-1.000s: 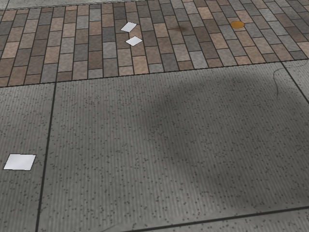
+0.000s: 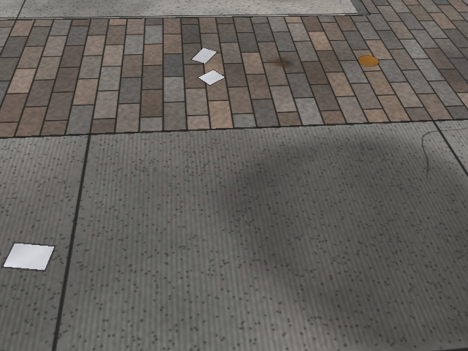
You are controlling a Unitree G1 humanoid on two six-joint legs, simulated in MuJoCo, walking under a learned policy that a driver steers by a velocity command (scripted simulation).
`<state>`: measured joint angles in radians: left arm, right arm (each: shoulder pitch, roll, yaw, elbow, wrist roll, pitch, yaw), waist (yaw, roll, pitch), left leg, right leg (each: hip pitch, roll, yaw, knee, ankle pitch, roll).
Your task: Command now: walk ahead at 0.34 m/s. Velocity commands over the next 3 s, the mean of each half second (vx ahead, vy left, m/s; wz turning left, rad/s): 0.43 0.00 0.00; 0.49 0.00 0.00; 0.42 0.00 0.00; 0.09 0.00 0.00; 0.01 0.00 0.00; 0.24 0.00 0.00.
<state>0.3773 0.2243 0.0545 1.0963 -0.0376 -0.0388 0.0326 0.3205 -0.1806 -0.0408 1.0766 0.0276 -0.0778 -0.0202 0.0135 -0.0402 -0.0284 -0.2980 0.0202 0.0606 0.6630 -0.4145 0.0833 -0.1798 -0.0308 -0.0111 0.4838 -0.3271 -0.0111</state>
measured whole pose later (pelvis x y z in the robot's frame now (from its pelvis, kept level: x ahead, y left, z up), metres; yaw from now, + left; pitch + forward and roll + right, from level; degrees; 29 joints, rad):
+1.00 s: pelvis +0.53 +0.03 -0.01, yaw +0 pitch +2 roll -3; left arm 0.39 0.25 0.06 1.05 -0.02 -0.07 0.01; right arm 0.03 -0.22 -0.05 0.84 0.02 -0.10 0.03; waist 0.08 0.03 0.01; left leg -0.56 0.07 0.02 0.52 -0.02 0.05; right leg 0.07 0.02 -0.06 0.27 -0.37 0.01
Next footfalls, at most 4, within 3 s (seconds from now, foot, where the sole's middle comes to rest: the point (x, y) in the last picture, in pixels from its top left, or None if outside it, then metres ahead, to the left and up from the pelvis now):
0.50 right None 0.42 -0.10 -0.77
1.02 left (190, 288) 0.73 0.15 -0.77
1.52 right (256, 221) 1.00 -0.07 -0.77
1.84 left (186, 234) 0.93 0.17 -0.77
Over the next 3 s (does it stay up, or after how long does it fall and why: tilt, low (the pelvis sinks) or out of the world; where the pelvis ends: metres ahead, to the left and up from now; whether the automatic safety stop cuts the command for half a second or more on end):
stays up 1.04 0.02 0.01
